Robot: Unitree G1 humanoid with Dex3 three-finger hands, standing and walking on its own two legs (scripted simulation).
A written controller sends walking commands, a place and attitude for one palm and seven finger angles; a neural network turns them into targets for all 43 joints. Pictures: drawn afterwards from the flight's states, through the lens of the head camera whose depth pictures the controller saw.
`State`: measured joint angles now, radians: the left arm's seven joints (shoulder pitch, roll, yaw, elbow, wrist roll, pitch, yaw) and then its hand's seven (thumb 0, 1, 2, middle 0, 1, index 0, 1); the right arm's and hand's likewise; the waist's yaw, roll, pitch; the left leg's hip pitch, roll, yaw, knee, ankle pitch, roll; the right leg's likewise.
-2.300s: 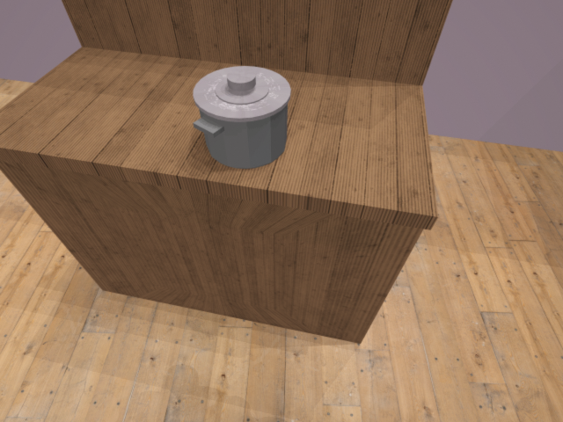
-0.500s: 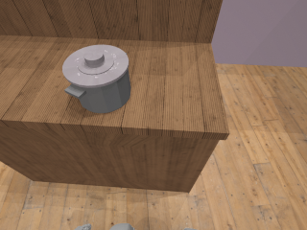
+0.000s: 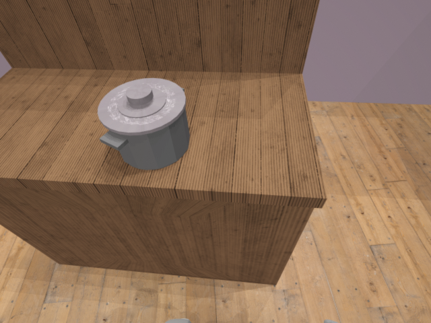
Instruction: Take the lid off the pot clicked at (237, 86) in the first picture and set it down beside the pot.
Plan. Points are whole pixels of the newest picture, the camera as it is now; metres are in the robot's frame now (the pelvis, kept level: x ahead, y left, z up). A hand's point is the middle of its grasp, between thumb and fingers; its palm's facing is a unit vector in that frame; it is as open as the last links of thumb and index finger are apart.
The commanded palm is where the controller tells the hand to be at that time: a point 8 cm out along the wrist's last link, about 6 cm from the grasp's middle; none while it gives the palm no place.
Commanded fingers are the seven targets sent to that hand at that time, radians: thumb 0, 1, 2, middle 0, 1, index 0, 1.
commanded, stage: come to a stop and stand still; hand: left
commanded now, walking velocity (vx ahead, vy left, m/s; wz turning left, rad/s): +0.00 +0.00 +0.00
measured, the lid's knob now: (139, 94) +0.52 +0.20 +0.15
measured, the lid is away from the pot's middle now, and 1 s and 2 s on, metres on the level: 0.00 0.00 0.00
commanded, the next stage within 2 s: look again from close up in 0.32 s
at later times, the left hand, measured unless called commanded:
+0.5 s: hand out of the picture +0.02 +0.18 -0.16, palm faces +0.00 -0.98 -0.22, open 7.4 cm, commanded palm none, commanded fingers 0.00 0.90 0.90 -0.20 -0.30 -0.20 -0.30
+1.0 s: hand out of the picture +0.03 +0.19 -0.17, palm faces +0.01 -0.98 -0.19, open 7.3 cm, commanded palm none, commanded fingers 0.00 0.90 0.90 -0.20 -0.30 -0.20 -0.30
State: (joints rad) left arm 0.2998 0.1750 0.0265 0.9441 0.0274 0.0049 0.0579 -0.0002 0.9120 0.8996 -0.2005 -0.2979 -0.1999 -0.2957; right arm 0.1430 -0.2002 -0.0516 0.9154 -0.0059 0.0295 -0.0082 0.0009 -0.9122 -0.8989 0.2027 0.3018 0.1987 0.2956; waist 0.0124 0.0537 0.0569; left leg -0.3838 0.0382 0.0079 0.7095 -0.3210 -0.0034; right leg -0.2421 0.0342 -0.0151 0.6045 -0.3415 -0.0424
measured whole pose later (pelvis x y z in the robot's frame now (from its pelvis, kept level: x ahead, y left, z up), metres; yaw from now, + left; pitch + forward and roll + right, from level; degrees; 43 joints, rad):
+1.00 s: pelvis +0.02 +0.01 +0.01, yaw +0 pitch +0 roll +0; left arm 0.29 0.18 -0.01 1.07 0.01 -0.01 0.04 0.00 0.91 0.90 -0.20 -0.30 -0.20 -0.30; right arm 0.23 -0.16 0.01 1.10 0.00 -0.03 -0.03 0.00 -0.92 -0.90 0.20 0.30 0.20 0.30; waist 0.01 -0.03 0.02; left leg -0.17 -0.01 0.05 0.46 -0.29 0.03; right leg -0.15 0.03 0.00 0.45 -0.30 -0.02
